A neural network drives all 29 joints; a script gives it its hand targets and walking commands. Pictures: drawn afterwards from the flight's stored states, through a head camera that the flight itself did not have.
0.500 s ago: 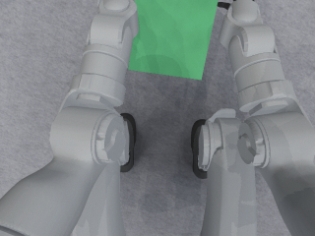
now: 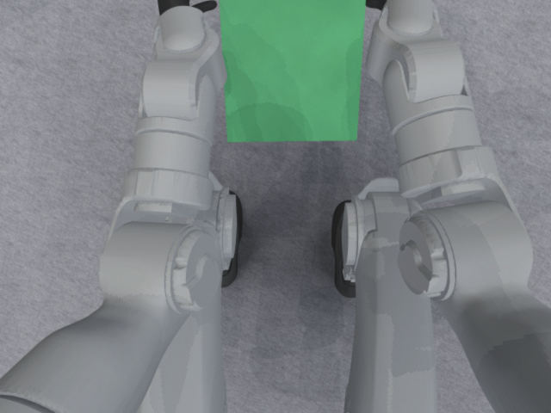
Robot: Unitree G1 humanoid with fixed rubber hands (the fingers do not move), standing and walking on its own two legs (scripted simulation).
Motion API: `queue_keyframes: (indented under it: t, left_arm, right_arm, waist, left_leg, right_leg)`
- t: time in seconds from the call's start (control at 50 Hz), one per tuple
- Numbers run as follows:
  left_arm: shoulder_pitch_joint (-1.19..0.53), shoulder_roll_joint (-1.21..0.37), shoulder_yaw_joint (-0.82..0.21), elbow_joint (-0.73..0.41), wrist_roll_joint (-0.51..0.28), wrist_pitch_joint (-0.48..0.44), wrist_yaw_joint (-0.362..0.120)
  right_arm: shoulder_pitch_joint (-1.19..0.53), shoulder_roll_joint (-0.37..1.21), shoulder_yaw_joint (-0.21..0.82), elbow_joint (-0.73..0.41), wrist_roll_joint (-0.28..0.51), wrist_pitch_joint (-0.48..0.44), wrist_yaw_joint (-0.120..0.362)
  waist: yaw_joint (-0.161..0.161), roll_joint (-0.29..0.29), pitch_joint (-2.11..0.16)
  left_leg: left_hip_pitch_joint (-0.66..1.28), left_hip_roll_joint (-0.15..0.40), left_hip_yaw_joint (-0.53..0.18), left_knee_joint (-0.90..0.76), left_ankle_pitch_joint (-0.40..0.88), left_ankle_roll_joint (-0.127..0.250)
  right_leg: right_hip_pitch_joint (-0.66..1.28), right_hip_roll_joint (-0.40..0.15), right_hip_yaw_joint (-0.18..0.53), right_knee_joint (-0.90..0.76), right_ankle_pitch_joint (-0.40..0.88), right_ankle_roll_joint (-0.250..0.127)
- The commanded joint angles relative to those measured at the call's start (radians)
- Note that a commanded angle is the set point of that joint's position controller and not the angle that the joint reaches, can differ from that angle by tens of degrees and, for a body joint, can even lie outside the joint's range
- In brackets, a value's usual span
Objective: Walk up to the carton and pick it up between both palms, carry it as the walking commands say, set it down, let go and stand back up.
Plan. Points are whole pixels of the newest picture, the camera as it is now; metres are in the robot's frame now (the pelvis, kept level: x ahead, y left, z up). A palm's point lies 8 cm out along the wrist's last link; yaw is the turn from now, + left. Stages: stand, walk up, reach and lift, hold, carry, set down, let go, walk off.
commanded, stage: reach and lift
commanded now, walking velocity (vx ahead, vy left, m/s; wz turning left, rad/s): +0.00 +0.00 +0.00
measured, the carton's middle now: (289, 28) +0.55 +0.02 -0.19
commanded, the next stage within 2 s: none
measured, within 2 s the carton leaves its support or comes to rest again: neither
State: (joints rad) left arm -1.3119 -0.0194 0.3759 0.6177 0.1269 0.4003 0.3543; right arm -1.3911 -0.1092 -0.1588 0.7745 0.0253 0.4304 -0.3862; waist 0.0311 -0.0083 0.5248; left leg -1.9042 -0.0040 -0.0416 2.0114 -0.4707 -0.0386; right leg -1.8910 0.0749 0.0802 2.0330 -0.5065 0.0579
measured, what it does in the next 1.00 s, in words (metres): rises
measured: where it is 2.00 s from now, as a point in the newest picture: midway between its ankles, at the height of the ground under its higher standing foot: (286, 260)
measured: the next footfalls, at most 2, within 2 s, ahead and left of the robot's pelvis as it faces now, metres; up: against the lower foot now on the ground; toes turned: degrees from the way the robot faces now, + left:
none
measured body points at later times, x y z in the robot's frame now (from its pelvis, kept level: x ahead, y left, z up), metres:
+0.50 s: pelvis -0.01 +0.00 +0.05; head +0.31 +0.02 +0.36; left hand +0.52 +0.14 -0.03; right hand +0.54 -0.09 -0.04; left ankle +0.16 +0.13 -0.39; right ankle +0.16 -0.14 -0.39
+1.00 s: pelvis -0.01 +0.00 +0.11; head +0.28 +0.01 +0.43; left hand +0.50 +0.14 +0.04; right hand +0.52 -0.10 +0.04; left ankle +0.16 +0.13 -0.39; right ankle +0.16 -0.14 -0.39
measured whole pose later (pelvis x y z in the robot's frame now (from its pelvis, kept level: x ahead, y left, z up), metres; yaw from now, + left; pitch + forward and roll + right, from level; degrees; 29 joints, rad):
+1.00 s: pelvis -0.01 +0.00 +0.11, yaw +1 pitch +14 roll +0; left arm -1.24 -0.06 0.37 0.57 0.13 0.47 0.36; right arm -1.27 -0.04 -0.23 0.69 -0.04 0.47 -0.37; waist 0.03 -0.01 0.52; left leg -1.51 -0.02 -0.06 1.66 -0.40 -0.04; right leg -1.49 0.07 0.08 1.68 -0.44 0.06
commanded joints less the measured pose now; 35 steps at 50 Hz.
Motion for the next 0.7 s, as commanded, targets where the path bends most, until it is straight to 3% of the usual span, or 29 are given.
queue_keyframes:
  t: [0.0,0.02,0.04,0.06,0.08,0.1,0.12,0.16,0.18,0.2,0.22,0.24,0.26,0.3,0.32,0.36,0.38,0.4,0.42,0.44,0.46,0.48,0.54,0.58,0.6,0.62,0.64,0.66,0.68]
  left_arm:
    - [-0.841,-1.165,-0.665,-0.130,-0.217,-0.004,-0.419]
    - [-0.785,-1.176,-0.664,-0.100,-0.213,0.000,-0.420]
    - [-0.790,-1.178,-0.669,-0.108,-0.217,0.005,-0.424]
    - [-0.782,-1.204,-0.686,-0.155,-0.234,-0.001,-0.423]
    - [-0.784,-1.186,-0.676,-0.129,-0.226,0.004,-0.423]
    - [-0.739,-1.212,-0.702,-0.096,-0.223,0.011,-0.422]
    - [-0.780,-1.198,-0.729,-0.143,-0.239,0.003,-0.422]
    - [-0.755,-1.185,-0.715,-0.124,-0.232,0.010,-0.416]
    - [-0.756,-1.221,-0.762,-0.156,-0.254,0.015,-0.418]
    - [-0.768,-1.219,-0.748,-0.137,-0.242,0.016,-0.418]
    - [-0.808,-1.216,-0.765,-0.205,-0.263,0.016,-0.412]
    - [-0.791,-1.203,-0.734,-0.142,-0.247,0.020,-0.412]
    - [-0.755,-1.229,-0.722,-0.101,-0.231,0.023,-0.414]
    - [-0.764,-1.230,-0.728,-0.119,-0.237,0.028,-0.418]
    - [-0.763,-1.251,-0.724,-0.111,-0.244,0.030,-0.415]
    - [-0.769,-1.217,-0.697,-0.106,-0.218,0.033,-0.419]
    - [-0.768,-1.206,-0.693,-0.102,-0.218,0.030,-0.420]
    - [-0.728,-1.224,-0.682,-0.090,-0.204,0.034,-0.423]
    - [-0.728,-1.241,-0.718,-0.123,-0.216,0.030,-0.422]
    - [-0.789,-1.219,-0.715,-0.154,-0.222,0.030,-0.424]
    - [-0.755,-1.198,-0.689,-0.100,-0.204,0.032,-0.423]
    - [-0.757,-1.212,-0.702,-0.114,-0.215,0.036,-0.427]
    - [-0.739,-1.233,-0.697,-0.112,-0.223,0.036,-0.429]
    - [-0.761,-1.242,-0.717,-0.136,-0.227,0.041,-0.420]
    - [-0.741,-1.249,-0.723,-0.124,-0.225,0.044,-0.423]
    - [-0.778,-1.238,-0.700,-0.148,-0.229,0.044,-0.427]
    - [-0.787,-1.233,-0.719,-0.146,-0.233,0.044,-0.427]
    - [-0.796,-1.239,-0.734,-0.194,-0.251,0.042,-0.426]
    - [-0.781,-1.208,-0.734,-0.190,-0.237,0.044,-0.430]
  right_arm:
    - [-0.824,1.229,0.420,-0.306,0.113,-0.075,0.483]
    - [-0.838,1.230,0.432,-0.338,0.115,-0.080,0.483]
    - [-0.838,1.210,0.426,-0.359,0.097,-0.076,0.486]
    - [-0.792,1.234,0.444,-0.368,0.108,-0.078,0.485]
    - [-0.854,1.223,0.465,-0.402,0.126,-0.084,0.483]
    - [-0.833,1.220,0.453,-0.393,0.123,-0.083,0.485]
    - [-0.832,1.244,0.465,-0.415,0.129,-0.080,0.481]
    - [-0.815,1.228,0.471,-0.412,0.127,-0.074,0.483]
    - [-0.848,1.210,0.500,-0.475,0.148,-0.080,0.482]
    - [-0.827,1.224,0.472,-0.416,0.143,-0.077,0.483]
    - [-0.836,1.221,0.482,-0.457,0.135,-0.071,0.479]
    - [-0.839,1.198,0.473,-0.414,0.134,-0.072,0.480]
    - [-0.817,1.203,0.450,-0.396,0.102,-0.071,0.482]
    - [-0.838,1.215,0.470,-0.427,0.131,-0.070,0.481]
    - [-0.856,1.205,0.466,-0.427,0.118,-0.070,0.477]
    - [-0.831,1.213,0.436,-0.376,0.111,-0.063,0.486]
    - [-0.807,1.244,0.429,-0.345,0.100,-0.056,0.488]
    - [-0.849,1.216,0.466,-0.419,0.109,-0.062,0.488]
    - [-0.811,1.225,0.461,-0.396,0.104,-0.062,0.489]
    - [-0.850,1.234,0.461,-0.410,0.123,-0.063,0.490]
    - [-0.808,1.236,0.446,-0.341,0.102,-0.053,0.492]
    - [-0.794,1.232,0.429,-0.342,0.083,-0.052,0.491]
    - [-0.823,1.244,0.474,-0.397,0.109,-0.055,0.493]
    - [-0.840,1.229,0.464,-0.397,0.111,-0.056,0.497]
    - [-0.820,1.217,0.452,-0.387,0.107,-0.056,0.495]
    - [-0.828,1.233,0.447,-0.380,0.098,-0.049,0.494]
    - [-0.795,1.238,0.435,-0.349,0.077,-0.045,0.494]
    - [-0.807,1.267,0.472,-0.392,0.115,-0.043,0.492]
    - [-0.807,1.261,0.462,-0.387,0.112,-0.042,0.492]
  waist:
    - [-0.017,-0.009,-2.491]
    - [-0.003,-0.023,-2.488]
    - [-0.039,-0.027,-2.504]
    - [-0.032,-0.001,-2.556]
    - [-0.005,-0.033,-2.580]
    - [-0.033,0.012,-2.561]
    - [-0.038,-0.012,-2.595]
    - [-0.037,-0.012,-2.595]
    - [-0.050,0.011,-2.683]
    - [-0.040,0.032,-2.619]
    - [-0.065,0.017,-2.666]
    - [-0.052,0.032,-2.559]
    - [-0.070,0.002,-2.534]
    - [-0.049,0.036,-2.565]
    - [-0.071,0.011,-2.576]
    - [-0.054,0.032,-2.527]
    - [-0.040,0.006,-2.518]
    - [-0.032,0.020,-2.543]
    - [-0.052,0.007,-2.570]
    - [-0.040,0.014,-2.608]
    - [-0.026,0.009,-2.513]
    - [-0.065,0.003,-2.537]
    - [-0.037,-0.018,-2.585]
    - [-0.039,0.014,-2.609]
    - [-0.052,0.032,-2.590]
    - [-0.050,0.010,-2.612]
    - [-0.073,-0.015,-2.596]
    - [-0.042,-0.007,-2.653]
    - [-0.037,-0.002,-2.626]
  left_leg:
    - [0.930,-0.177,0.115,-0.234,0.149,0.015]
    - [0.940,-0.183,0.105,-0.250,0.162,0.021]
    - [0.971,-0.177,0.089,-0.254,0.155,0.019]
    - [0.986,-0.185,0.110,-0.247,0.214,0.013]
    - [0.994,-0.186,0.101,-0.253,0.222,0.017]
    - [1.015,-0.182,0.092,-0.263,0.225,0.014]
    - [1.013,-0.182,0.094,-0.256,0.227,0.015]
    - [1.037,-0.177,0.093,-0.268,0.242,0.014]
    - [1.089,-0.185,0.087,-0.275,0.259,0.007]
    - [1.058,-0.182,0.082,-0.294,0.235,0.011]
    - [1.106,-0.188,0.080,-0.299,0.231,0.003]
    - [1.049,-0.183,0.085,-0.312,0.188,0.004]
    - [1.027,-0.180,0.071,-0.321,0.165,0.009]
    - [1.083,-0.181,0.077,-0.336,0.184,0.005]
    - [1.089,-0.186,0.061,-0.351,0.184,0.010]
    - [1.079,-0.178,0.072,-0.368,0.138,0.009]
    - [1.051,-0.176,0.070,-0.369,0.115,0.015]
    - [1.088,-0.185,0.078,-0.381,0.157,0.012]
    - [1.091,-0.183,0.064,-0.382,0.187,0.010]
    - [1.107,-0.182,0.075,-0.384,0.162,0.013]
    - [1.044,-0.182,0.088,-0.393,0.126,0.017]
    - [1.088,-0.176,0.065,-0.407,0.120,0.012]
    - [1.093,-0.183,0.075,-0.419,0.141,0.016]
    - [1.165,-0.180,0.056,-0.432,0.120,0.009]
    - [1.139,-0.173,0.052,-0.444,0.131,0.005]
    - [1.155,-0.181,0.057,-0.453,0.126,0.008]
    - [1.147,-0.177,0.058,-0.450,0.112,0.006]
    - [1.190,-0.176,0.059,-0.461,0.136,0.013]
    - [1.155,-0.179,0.063,-0.468,0.156,0.011]
  right_leg:
    - [0.642,0.121,-0.196,-0.264,0.087,-0.049]
    - [0.656,0.124,-0.201,-0.267,0.098,-0.041]
    - [0.648,0.120,-0.208,-0.269,0.092,-0.049]
    - [0.712,0.121,-0.191,-0.284,0.142,-0.049]
    - [0.701,0.122,-0.204,-0.279,0.154,-0.038]
    - [0.702,0.121,-0.202,-0.281,0.164,-0.045]
    - [0.735,0.126,-0.192,-0.295,0.177,-0.045]
    - [0.727,0.125,-0.197,-0.298,0.183,-0.047]
    - [0.772,0.126,-0.193,-0.308,0.203,-0.051]
    - [0.740,0.124,-0.188,-0.321,0.184,-0.051]
    - [0.782,0.124,-0.196,-0.324,0.194,-0.052]
    - [0.732,0.117,-0.186,-0.335,0.141,-0.050]
    - [0.732,0.118,-0.184,-0.348,0.121,-0.054]
    - [0.765,0.117,-0.183,-0.355,0.142,-0.052]
    - [0.779,0.120,-0.189,-0.363,0.141,-0.051]
    - [0.757,0.114,-0.178,-0.387,0.098,-0.054]
    - [0.756,0.118,-0.171,-0.388,0.081,-0.055]
    - [0.793,0.116,-0.179,-0.392,0.115,-0.045]
    - [0.801,0.116,-0.179,-0.393,0.148,-0.047]
    - [0.846,0.111,-0.165,-0.413,0.130,-0.049]
    - [0.810,0.111,-0.161,-0.426,0.092,-0.048]
    - [0.800,0.111,-0.174,-0.419,0.098,-0.052]
    - [0.855,0.112,-0.166,-0.442,0.110,-0.044]
    - [0.852,0.113,-0.167,-0.441,0.097,-0.055]
    - [0.838,0.111,-0.171,-0.445,0.112,-0.052]
    - [0.879,0.115,-0.165,-0.462,0.097,-0.054]
    - [0.861,0.115,-0.175,-0.466,0.088,-0.053]
    - [0.923,0.110,-0.154,-0.481,0.105,-0.049]
    - [0.923,0.110,-0.154,-0.484,0.135,-0.047]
